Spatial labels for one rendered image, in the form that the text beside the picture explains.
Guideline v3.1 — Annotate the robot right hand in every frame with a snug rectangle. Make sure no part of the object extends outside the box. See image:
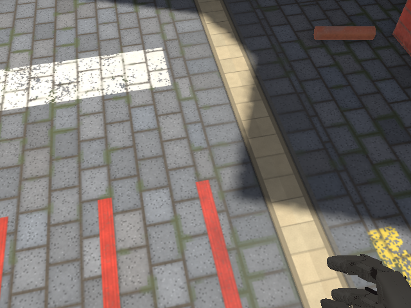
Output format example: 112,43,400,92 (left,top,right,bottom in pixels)
320,254,411,308

